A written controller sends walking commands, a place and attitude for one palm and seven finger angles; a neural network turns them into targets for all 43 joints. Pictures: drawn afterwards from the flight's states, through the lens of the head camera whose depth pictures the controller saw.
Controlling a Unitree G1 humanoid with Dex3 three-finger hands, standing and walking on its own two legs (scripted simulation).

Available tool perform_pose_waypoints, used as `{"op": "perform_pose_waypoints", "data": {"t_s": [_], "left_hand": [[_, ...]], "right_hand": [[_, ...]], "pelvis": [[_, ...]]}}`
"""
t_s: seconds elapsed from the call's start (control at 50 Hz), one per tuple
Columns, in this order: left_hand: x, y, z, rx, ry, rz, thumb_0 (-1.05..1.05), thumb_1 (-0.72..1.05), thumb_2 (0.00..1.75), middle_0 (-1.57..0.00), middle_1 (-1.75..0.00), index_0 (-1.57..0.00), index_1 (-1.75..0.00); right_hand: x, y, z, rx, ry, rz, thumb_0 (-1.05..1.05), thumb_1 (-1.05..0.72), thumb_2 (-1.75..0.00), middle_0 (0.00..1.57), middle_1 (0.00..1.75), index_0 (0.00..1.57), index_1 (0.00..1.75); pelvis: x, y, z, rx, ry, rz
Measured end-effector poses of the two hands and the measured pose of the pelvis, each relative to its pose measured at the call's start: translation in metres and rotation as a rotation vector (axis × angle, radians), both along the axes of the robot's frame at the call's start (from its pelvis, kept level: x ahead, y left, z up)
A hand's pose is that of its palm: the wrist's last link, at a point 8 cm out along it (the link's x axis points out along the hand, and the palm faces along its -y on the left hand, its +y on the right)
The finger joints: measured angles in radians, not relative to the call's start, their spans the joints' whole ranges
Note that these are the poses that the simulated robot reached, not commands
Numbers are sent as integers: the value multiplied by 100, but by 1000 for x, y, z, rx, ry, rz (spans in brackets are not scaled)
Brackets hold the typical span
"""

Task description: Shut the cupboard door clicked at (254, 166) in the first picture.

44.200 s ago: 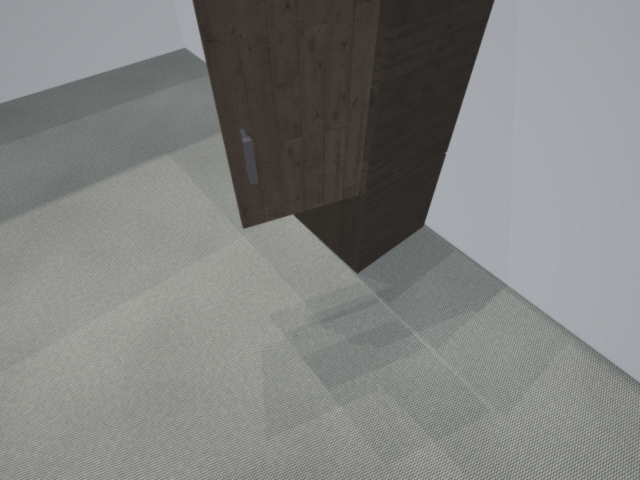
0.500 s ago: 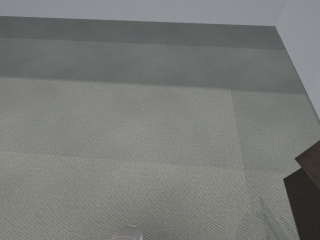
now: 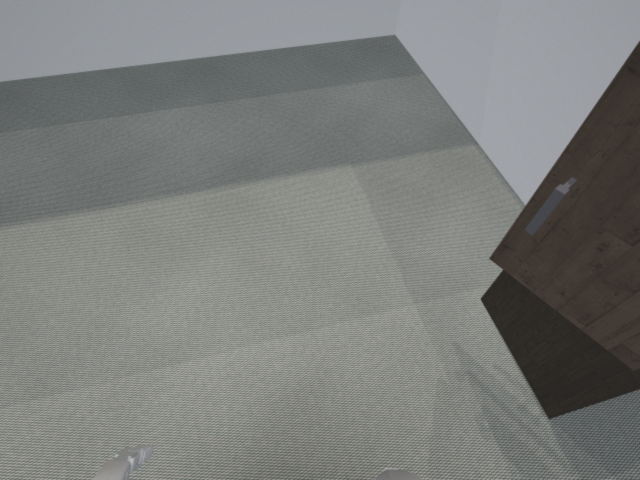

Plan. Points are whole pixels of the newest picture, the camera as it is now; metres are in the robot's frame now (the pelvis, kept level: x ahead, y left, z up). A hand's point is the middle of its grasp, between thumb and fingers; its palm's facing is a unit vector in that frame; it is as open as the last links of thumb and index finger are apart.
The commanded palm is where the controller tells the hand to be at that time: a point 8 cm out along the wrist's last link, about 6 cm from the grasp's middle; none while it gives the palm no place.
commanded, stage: turn to face it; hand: left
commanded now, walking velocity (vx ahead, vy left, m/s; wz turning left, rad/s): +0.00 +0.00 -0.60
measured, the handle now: (550, 206) +0.61 -0.41 -0.09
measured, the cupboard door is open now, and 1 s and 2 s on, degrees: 25 25 25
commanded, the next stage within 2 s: take the last steps up to it in 1.40 s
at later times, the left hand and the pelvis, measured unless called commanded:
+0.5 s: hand out of the picture +0.13 +0.17 -0.17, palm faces -0.21 -0.96 -0.21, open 7.4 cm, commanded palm none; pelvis +0.03 -0.01 +0.00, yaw -15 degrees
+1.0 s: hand (278, 387) +0.26 +0.08 -0.16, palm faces -0.56 -0.78 -0.28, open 7.4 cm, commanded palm none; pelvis +0.04 -0.02 -0.02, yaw -35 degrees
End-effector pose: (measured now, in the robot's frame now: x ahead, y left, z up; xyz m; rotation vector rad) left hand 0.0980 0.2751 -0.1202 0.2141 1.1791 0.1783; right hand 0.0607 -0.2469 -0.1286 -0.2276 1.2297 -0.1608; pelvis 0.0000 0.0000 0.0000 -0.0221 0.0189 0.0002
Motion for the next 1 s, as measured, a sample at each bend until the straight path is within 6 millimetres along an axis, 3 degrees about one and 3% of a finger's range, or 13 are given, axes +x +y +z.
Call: {"op": "perform_pose_waypoints", "data": {"t_s": [0.08, 0.12, 0.2, 0.3, 0.42, 0.52, 0.58, 0.68, 0.78, 0.92, 1.0], "left_hand": [[30, -29, -1, 28, -43, -94, 1, 91, 90, -19, -30, -19, -30], [36, -43, 1, 33, -47, -125, 1, 91, 90, -19, -30, -19, -30], [36, -64, 6, 26, -18, -148, 1, 90, 90, -20, -30, -20, -30], [33, -79, 2, -5, 24, -173, 1, 90, 90, -20, -30, -20, -30], [33, -75, -10, -36, 71, -201, 1, 90, 90, -20, -30, -20, -30], [44, -54, -27, -47, 111, -220, 1, 90, 90, -20, -30, -20, -30], [58, -41, -35, -46, 127, -245, 1, 90, 90, -20, -30, -20, -30], [90, -35, -24, -37, 121, -324, 1, 90, 90, -20, -30, -20, -30], [125, -48, -14, -27, 88, -414, 1, 91, 90, -20, -30, -19, -30], [170, -109, -6, -11, 11, -582, 1, 91, 90, -19, -30, -19, -30], [183, -149, -4, 3, -70, -664, 1, 91, 90, -19, -30, -19, -30]], "right_hand": [[-25, -30, -23, 19, 35, -90, 1, -90, -90, 20, 30, 21, 30], [-34, -43, -29, 14, 61, -127, 1, -90, -90, 20, 30, 21, 30], [-36, -55, -21, 7, 62, -169, 1, -91, -90, 20, 30, 20, 30], [-25, -57, -8, 9, 14, -196, 1, -91, -90, 20, 30, 20, 30], [-4, -47, 1, -2, -45, -226, 1, -91, -90, 20, 30, 20, 30], [15, -28, 8, -32, -112, -254, 1, -91, -90, 20, 30, 20, 30], [14, -16, 12, -52, -129, -264, 1, -91, -90, 20, 30, 20, 30], [-9, -1, 22, -59, -99, -318, 1, -90, -90, 20, 30, 21, 30], [-47, 5, 20, -46, -46, -419, 1, -90, -90, 20, 30, 21, 30], [-120, 1, -4, -2, 36, -590, 1, -90, -90, 20, 30, 21, 30], [-156, -9, -27, 27, 80, -671, 1, -90, -90, 20, 30, 21, 30]], "pelvis": [[5, -18, -15, 26, 1, -55], [5, -23, -15, 20, -1, -78], [8, -28, -5, 37, -1, -113], [13, -32, 1, 44, 5, -157], [22, -23, 0, 31, 13, -221], [34, -5, -7, 12, 24, -283], [39, 4, -10, 12, 18, -330], [44, 10, 1, -13, 14, -397], [46, 10, 5, -26, 10, -465], [41, -8, -3, -7, -8, -563], [36, -23, -17, 11, -13, -611]]}}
